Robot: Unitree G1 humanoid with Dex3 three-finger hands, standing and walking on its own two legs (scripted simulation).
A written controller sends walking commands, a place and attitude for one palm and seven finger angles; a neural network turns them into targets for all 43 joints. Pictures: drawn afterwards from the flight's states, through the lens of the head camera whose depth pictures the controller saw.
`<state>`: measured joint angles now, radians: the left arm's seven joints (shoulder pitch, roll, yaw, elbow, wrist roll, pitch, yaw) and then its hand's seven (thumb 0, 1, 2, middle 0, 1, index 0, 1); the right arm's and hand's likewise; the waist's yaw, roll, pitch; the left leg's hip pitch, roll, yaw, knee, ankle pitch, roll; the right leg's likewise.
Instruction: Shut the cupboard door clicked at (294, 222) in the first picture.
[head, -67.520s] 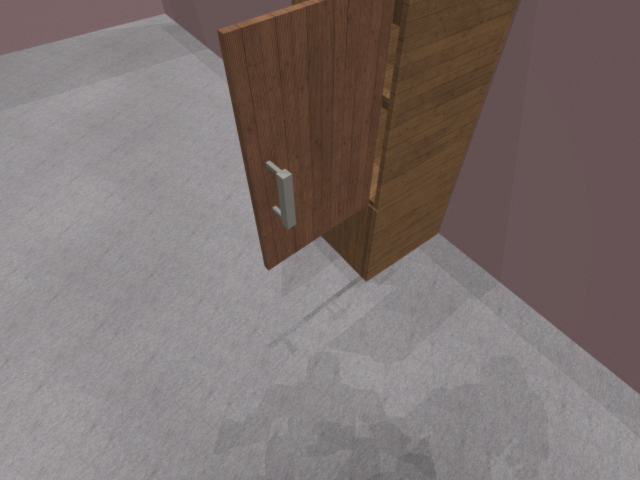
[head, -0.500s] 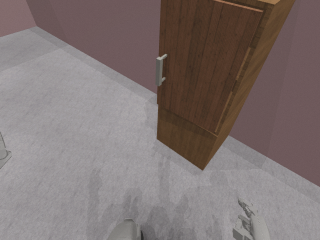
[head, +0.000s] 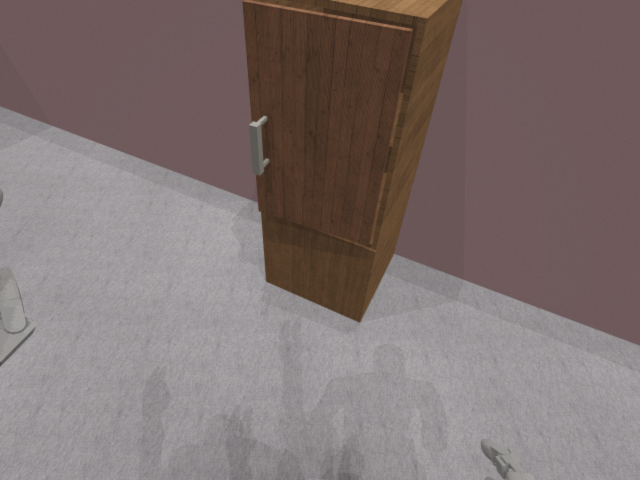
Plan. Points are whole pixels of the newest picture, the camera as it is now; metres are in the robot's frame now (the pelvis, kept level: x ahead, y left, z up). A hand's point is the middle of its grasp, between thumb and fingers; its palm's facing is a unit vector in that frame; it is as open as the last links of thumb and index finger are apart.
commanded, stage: stop stepping back and stand still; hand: left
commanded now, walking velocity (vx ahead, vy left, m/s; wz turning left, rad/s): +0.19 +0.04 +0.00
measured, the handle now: (260, 145) +0.93 +0.20 -0.07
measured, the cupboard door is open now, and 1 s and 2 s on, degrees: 4 4 4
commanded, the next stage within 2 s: let the arm hang, fingers relaxed in 0.32 s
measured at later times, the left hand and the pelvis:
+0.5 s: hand (77, 353) +0.22 +0.28 +0.09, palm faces +0.29 -0.81 -0.50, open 7.4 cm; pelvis +0.01 +0.02 -0.01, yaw -1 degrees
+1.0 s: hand out of the picture -0.02 +0.22 -0.16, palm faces +0.00 -0.97 -0.24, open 7.2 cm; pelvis +0.01 +0.02 +0.01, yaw -1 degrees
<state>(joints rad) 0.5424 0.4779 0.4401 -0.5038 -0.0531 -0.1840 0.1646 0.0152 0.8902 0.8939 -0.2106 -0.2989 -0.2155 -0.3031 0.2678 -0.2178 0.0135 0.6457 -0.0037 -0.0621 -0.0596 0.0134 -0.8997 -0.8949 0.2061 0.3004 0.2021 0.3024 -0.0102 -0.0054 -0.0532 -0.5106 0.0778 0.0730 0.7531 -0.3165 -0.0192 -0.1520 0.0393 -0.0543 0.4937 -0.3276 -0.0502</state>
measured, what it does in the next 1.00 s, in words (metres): stands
